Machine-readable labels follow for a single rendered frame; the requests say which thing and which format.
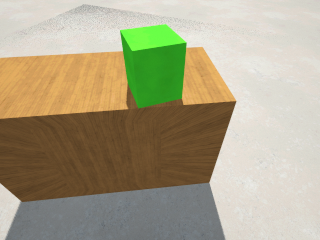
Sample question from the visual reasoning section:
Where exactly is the pedestal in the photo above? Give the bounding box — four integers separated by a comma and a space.
0, 47, 237, 202

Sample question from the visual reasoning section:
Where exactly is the carton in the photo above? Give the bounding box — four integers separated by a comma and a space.
120, 24, 187, 108

